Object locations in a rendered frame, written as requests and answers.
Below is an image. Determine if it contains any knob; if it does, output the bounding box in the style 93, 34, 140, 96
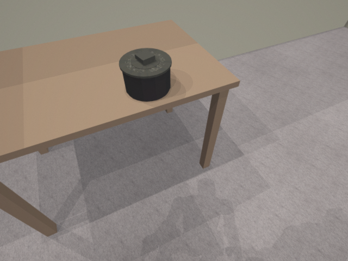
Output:
135, 50, 155, 64

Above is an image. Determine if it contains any pot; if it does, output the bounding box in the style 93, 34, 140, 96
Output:
123, 69, 170, 102

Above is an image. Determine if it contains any lid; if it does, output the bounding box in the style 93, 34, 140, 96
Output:
119, 48, 172, 79

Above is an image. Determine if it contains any table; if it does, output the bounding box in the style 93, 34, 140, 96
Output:
0, 20, 240, 237

